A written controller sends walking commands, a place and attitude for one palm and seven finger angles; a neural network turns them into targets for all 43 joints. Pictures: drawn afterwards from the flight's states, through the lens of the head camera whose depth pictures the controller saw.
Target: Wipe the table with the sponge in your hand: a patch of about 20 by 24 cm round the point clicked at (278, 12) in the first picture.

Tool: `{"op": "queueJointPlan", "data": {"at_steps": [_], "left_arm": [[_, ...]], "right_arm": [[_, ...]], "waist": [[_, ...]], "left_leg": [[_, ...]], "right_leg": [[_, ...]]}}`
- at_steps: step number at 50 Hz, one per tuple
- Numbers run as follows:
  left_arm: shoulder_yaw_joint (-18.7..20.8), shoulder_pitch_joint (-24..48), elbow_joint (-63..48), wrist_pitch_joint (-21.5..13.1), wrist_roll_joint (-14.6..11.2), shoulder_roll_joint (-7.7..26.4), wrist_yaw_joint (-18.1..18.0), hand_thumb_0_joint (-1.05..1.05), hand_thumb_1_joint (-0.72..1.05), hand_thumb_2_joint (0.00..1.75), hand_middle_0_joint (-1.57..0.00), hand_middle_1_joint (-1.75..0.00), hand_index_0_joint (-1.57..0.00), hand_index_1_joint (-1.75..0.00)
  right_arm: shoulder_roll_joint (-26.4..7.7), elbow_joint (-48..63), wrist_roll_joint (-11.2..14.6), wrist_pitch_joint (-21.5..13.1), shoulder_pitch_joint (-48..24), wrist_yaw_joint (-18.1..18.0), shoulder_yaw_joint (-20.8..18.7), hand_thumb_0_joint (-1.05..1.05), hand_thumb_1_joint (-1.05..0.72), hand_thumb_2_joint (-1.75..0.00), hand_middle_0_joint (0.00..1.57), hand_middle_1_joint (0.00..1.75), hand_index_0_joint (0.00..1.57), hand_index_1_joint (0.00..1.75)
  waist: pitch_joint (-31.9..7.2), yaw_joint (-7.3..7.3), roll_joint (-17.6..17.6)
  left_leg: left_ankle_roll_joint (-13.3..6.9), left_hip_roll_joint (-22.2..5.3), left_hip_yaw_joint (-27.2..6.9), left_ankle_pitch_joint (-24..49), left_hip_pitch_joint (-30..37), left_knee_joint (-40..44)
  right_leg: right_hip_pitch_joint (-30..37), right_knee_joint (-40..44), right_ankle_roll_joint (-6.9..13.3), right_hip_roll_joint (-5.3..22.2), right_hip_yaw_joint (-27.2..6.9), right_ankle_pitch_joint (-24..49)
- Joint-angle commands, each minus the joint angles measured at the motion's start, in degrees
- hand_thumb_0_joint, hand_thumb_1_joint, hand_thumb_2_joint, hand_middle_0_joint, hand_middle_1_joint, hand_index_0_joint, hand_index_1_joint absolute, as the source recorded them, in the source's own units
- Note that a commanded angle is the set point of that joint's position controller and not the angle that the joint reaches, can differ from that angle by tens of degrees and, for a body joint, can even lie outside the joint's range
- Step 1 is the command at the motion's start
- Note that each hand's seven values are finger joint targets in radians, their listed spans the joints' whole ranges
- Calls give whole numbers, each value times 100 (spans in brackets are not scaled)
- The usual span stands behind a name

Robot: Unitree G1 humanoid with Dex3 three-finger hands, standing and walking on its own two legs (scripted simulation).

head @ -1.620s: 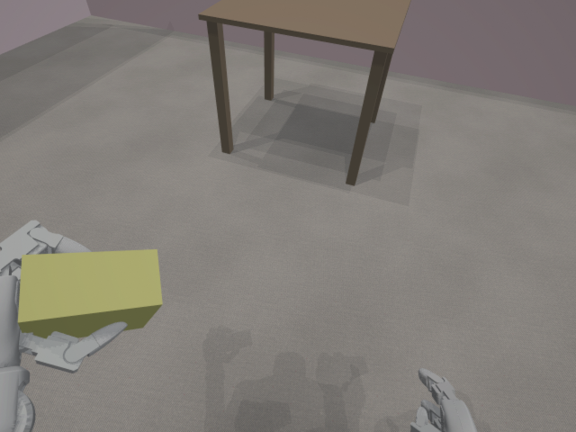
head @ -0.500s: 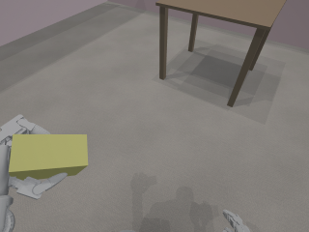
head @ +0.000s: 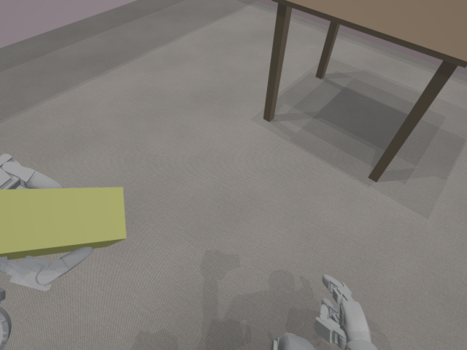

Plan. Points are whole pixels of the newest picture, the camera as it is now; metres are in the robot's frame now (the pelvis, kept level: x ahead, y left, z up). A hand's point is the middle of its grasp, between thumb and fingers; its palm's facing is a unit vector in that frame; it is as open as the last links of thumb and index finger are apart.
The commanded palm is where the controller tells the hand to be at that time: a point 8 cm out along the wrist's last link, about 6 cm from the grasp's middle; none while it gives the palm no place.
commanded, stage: walk to a spot facing it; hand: left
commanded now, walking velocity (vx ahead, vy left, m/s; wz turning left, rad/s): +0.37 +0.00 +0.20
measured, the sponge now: (80, 222) +0.23 +0.20 +0.17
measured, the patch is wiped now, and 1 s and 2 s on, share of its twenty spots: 0.00 0.00 0.00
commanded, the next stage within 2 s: none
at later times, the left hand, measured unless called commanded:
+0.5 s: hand (100, 145) +0.34 +0.21 +0.19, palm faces +0.50 -0.76 -0.41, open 10.1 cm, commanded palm +0.29 +0.25 +0.19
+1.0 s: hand (146, 102) +0.46 +0.18 +0.17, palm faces +0.57 -0.70 -0.42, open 10.1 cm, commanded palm +0.39 +0.21 +0.19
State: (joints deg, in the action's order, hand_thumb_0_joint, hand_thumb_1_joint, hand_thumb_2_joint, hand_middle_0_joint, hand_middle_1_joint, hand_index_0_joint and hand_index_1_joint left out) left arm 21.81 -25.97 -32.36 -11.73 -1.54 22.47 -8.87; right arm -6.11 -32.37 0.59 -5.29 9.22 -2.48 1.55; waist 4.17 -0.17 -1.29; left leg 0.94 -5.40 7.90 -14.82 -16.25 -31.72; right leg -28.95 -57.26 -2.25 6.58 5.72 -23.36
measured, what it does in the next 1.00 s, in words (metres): walks ahead: right foot, then left foot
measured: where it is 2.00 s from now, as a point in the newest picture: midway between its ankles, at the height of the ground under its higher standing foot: (253, 258)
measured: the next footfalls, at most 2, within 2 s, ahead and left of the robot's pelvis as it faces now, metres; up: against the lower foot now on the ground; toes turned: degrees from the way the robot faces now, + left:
right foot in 0.10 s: +0.14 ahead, -0.14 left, +0.00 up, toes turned -9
left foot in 0.50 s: +0.27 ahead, +0.08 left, +0.00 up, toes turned +16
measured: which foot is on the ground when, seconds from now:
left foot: down 0.00-0.10, up 0.12-0.48, down 0.50-0.84, up 0.86-1.00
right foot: up 0.00-0.08, down 0.10-0.50, up 0.52-0.82, down 0.84-1.00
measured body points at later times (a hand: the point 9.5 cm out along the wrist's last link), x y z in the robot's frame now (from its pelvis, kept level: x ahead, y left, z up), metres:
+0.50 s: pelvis +0.16 -0.04 -0.01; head +0.18 -0.03 +0.44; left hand +0.31 +0.25 +0.21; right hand +0.35 -0.30 -0.07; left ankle +0.23 +0.07 -0.73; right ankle +0.10 -0.14 -0.73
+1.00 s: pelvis +0.29 -0.09 +0.00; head +0.33 -0.11 +0.45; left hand +0.42 +0.21 +0.19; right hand +0.49 -0.29 -0.12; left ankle +0.26 +0.04 -0.64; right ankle +0.31 -0.19 -0.73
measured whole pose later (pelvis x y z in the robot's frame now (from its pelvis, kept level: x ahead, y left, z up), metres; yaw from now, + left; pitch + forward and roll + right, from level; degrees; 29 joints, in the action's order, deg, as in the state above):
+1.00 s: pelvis +0.29 -0.09 +0.00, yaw +12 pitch -1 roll +1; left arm 18.8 -24.3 -25.7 -11.4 -0.7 17.5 -8.4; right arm -13.1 -39.4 0.2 -2.4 10.9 -3.5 -0.1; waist 4.3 -1.3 2.3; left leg 1.1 -4.4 3.6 -23.9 -30.0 -68.0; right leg -13.4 -33.5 0.8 6.2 12.4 -18.6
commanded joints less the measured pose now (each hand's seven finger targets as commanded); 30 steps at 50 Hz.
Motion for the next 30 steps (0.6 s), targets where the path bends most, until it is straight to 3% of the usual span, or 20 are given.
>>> {"op": "queueJointPlan", "data": {"at_steps": [1, 3, 4, 5, 6, 7, 8, 10, 13, 15, 18, 21, 23, 24, 25, 26, 27, 28, 29, 30], "left_arm": [[548, -67, -807, -414, -59, 597, -66, 0, 10, 130, -120, -160, -120, -160], [471, 265, -473, -341, -22, 571, -59, 0, 10, 130, -120, -160, -120, -160], [406, 417, -399, -267, 7, 584, -64, 0, 10, 130, -120, -160, -120, -160], [483, 683, -434, -238, 66, 843, -88, 0, 10, 130, -120, -160, -120, -160], [758, 674, -340, -194, 59, 1178, -144, 0, 10, 130, -120, -160, -120, -160], [683, 922, -400, -245, 6, 1116, -122, 0, 10, 130, -120, -160, -120, -160], [712, 876, -524, -316, -3, 1161, -80, 0, 10, 130, -120, -160, -120, -160], [660, 795, -866, -430, 58, 1055, -53, 0, 10, 130, -120, -160, -120, -160], [661, 408, -951, -491, 79, 941, -116, 0, 10, 130, -120, -160, -120, -160], [745, 160, -1144, -518, 40, 972, -176, 0, 10, 130, -120, -160, -120, -160], [766, -95, -1227, -475, -11, 870, -263, 0, 10, 130, -120, -160, -120, -160], [717, 47, -1114, -429, -22, 839, -332, 0, 10, 130, -120, -160, -120, -160], [624, 380, -1120, -453, -14, 835, -345, 0, 10, 130, -120, -160, -120, -160], [469, 432, -1130, -483, -2, 736, -314, 0, 10, 130, -120, -160, -120, -160], [512, 572, -1233, -542, -25, 724, -318, 0, 10, 130, -120, -160, -120, -160], [504, 688, -975, -595, -9, 864, -287, 0, 10, 130, -120, -160, -120, -160], [644, 659, -721, -520, 27, 1087, -191, 0, 10, 130, -120, -160, -120, -160], [719, 724, -1004, -525, 22, 1106, -157, 0, 10, 130, -120, -160, -120, -160], [791, 595, -1278, -541, 17, 1174, -135, 0, 10, 130, -120, -160, -120, -160], [670, 460, -1556, -558, 23, 977, -113, 0, 10, 130, -120, -160, -120, -160]], "right_arm": [[-1094, 587, -1, -318, -137, -141, -422, 0, -90, -90, 20, 30, 20, 30], [-1082, 542, 2, -263, -118, -206, -424, 0, -90, -90, 20, 30, 20, 30], [-1013, 545, 16, -236, -115, -233, -389, 0, -90, -90, 20, 30, 20, 30], [-912, 560, 19, -189, -113, -228, -369, 0, -90, -90, 20, 30, 20, 30], [-909, 623, -25, -211, -347, -214, -333, 0, -90, -90, 20, 30, 20, 30], [-1070, 519, -60, -265, -347, -175, -399, 0, -90, -90, 20, 30, 20, 30], [-1046, 445, -38, -248, -376, -154, -367, 0, -90, -90, 20, 30, 20, 30], [-1039, 339, -30, -120, -508, -127, -318, 0, -90, -90, 20, 30, 20, 30], [-1073, 375, -61, -5, -406, -94, -372, 0, -90, -90, 20, 30, 20, 30], [-1038, 520, -63, 14, -346, -72, -395, 0, -90, -90, 20, 30, 20, 30], [-990, 744, -68, 5, -244, -59, -434, 0, -90, -90, 20, 30, 20, 30], [-1010, 790, -60, 4, -115, -115, -464, 0, -90, -90, 20, 30, 20, 30], [-1110, 769, -61, 5, 51, -197, -528, 0, -90, -90, 20, 30, 20, 30], [-1234, 792, -33, -12, 136, -224, -585, 0, -90, -90, 20, 30, 20, 30], [-1335, 819, -37, -30, 13, -186, -591, 0, -90, -90, 20, 30, 20, 30], [-1250, 854, -23, -61, -52, -116, -484, 0, -90, -90, 20, 30, 20, 30], [-1246, 756, -32, -64, -193, -97, -474, 0, -90, -90, 20, 30, 20, 30], [-1209, 729, 3, -60, -207, -90, -533, 0, -90, -90, 20, 30, 20, 30], [-1185, 703, 1, -98, -262, -99, -540, 0, -90, -90, 20, 30, 20, 30], [-1146, 683, 13, -137, -268, -73, -528, 0, -90, -90, 20, 30, 20, 30]], "waist": [[-758, -44, 1414], [-798, -80, 960], [-829, -90, 467], [-827, -115, -904], [-802, -275, -2041], [-828, -174, -1705], [-728, -130, -1224], [-699, -87, -518], [-774, -24, -484], [-887, -66, -435], [-954, -204, -619], [-967, -133, -557], [-1128, 56, -46], [-1274, 181, 689], [-1397, 130, 1966], [-1258, 94, 1953], [-1044, 100, 1647], [-950, 96, 1476], [-899, 21, 1372], [-842, -23, 1347]], "left_leg": [[-914, -1032, -686, -757, -370, 1312], [-676, -787, -425, -1439, -674, 492], [-523, -491, -171, -1568, -909, -390], [-316, 34, 135, -1732, -1808, -2111], [-168, 417, -160, -2077, -2768, -3700], [-122, 209, -815, -1532, -2740, -4329], [-62, 52, -908, -1199, -2850, -4719], [30, -119, -822, -870, -2744, -4542], [42, -178, -552, -512, -2331, -3394], [-2, -157, -206, -375, -1827, -2134], [-61, 73, 263, -276, -1334, -1010], [-92, 260, 517, 83, -564, -245], [-184, 393, 613, 370, 567, 348], [-434, -28, -193, 357, 1430, 608], [-1075, -1355, -2395, 986, 2197, 1034], [-1587, -2032, -3771, 1047, 2002, 1432], [-1684, -2187, -3814, 161, 1550, 1607], [-1728, -2102, -3595, -255, 1362, 1592], [-1643, -1902, -3130, -228, 1200, 1525], [-1456, -1669, -2459, -305, 901, 1549]], "right_leg": [[1262, 1495, -117, -212, 528, 515], [2018, 2255, -110, -397, 737, 665], [2328, 2666, -2, -266, 440, 411], [2692, 3543, 481, 752, -1319, -379], [2983, 4296, 1203, 1976, -3513, -90], [2876, 4470, 1265, 2054, -3736, -228], [2847, 4325, 1353, 2075, -3452, 78], [2784, 4019, 1223, 1751, -2003, 1369], [2674, 3845, 1081, 1445, -812, 2642], [2707, 3758, 1064, 1368, -420, 3024], [2787, 3678, 1076, 1276, -372, 2946], [2524, 3395, 966, 1137, -267, 2438], [2062, 2281, 717, 845, 59, 2529], [1329, 1110, 473, 606, 271, 2123], [80, -320, 162, -186, 351, -62], [-572, -1214, 173, -427, -173, -1333], [-866, -1559, 158, -100, -610, -1077], [-1054, -1630, 118, 27, -690, -894], [-1079, -1419, 94, 127, -678, -687], [-905, -1154, 64, 163, -522, -447]]}}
